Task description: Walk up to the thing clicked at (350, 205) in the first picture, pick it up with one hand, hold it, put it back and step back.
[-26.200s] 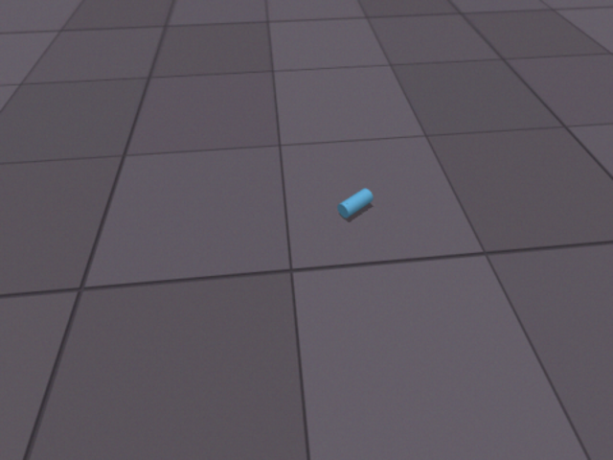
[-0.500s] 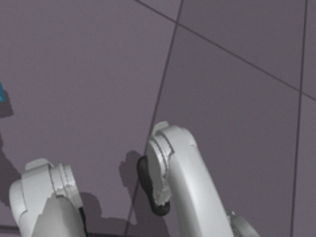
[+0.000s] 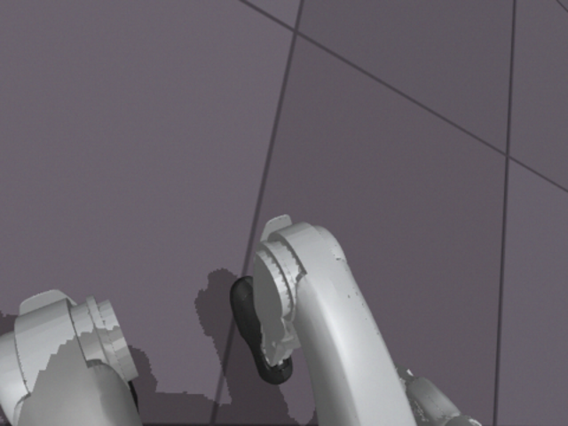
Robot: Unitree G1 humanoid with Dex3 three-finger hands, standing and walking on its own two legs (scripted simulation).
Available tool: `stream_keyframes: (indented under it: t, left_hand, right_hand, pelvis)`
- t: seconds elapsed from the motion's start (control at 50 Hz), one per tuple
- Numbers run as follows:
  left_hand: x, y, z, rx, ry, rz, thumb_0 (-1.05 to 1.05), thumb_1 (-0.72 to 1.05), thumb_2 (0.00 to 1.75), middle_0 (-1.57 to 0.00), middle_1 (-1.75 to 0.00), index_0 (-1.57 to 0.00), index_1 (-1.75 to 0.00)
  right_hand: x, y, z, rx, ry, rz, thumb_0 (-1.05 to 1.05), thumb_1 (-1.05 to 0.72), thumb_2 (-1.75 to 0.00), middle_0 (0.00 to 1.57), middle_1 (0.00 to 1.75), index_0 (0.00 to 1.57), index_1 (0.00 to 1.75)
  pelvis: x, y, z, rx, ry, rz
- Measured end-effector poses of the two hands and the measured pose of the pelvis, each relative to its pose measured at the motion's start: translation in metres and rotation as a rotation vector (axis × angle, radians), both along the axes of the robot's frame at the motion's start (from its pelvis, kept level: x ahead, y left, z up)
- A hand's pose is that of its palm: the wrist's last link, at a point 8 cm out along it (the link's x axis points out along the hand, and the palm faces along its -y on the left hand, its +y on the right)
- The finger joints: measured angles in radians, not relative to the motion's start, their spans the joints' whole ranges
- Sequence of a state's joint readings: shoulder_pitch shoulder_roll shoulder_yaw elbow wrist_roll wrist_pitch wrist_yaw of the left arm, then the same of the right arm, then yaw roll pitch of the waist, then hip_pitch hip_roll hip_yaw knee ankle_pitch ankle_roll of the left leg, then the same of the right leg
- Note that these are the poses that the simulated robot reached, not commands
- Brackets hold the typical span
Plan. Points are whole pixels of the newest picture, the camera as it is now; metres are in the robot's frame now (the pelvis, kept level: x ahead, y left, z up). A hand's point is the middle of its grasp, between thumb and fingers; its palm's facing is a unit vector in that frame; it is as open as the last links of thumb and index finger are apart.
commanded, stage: rest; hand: left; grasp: from above
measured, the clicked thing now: out of the picture +0.47 +0.34 -0.25
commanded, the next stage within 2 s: open in 0.72 s
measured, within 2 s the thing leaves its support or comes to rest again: rests again in 0.42 s
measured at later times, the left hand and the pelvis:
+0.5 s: hand out of the picture +0.46 +0.32 -0.25, palm faces -0.47 -0.13 -0.87, open 9.7 cm; pelvis +0.00 +0.00 +0.00, yaw -1 degrees
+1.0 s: hand out of the picture +0.46 +0.32 -0.25, palm faces -0.48 -0.14 -0.87, open 9.8 cm; pelvis +0.00 +0.00 +0.00, yaw -2 degrees
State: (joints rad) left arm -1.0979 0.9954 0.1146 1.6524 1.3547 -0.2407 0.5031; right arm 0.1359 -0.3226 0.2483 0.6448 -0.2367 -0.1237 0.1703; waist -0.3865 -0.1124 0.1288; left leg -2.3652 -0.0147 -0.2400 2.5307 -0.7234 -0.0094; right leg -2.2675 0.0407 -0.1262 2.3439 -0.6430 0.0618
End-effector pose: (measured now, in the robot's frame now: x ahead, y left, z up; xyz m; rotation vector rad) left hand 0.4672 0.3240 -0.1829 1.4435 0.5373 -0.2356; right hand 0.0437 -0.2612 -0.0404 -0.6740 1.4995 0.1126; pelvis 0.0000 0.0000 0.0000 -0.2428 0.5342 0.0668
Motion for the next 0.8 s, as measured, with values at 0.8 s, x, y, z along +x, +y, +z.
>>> stream_keyframes:
  t: [0.8]
  left_hand:
    - [0.007, 0.001, -0.016, 0.004, -0.004, 0.016, 0.0, 0.04, 0.45, -0.73, -0.52, -0.75, -0.47]
  right_hand:
    - [-0.003, 0.012, 0.007, 0.04, -0.005, 0.041, 0.0, -0.91, -0.9, 0.2, 0.3, 0.21, 0.3]
  pelvis:
    - [-0.002, 0.004, -0.002, -0.023, -0.028, -0.016]
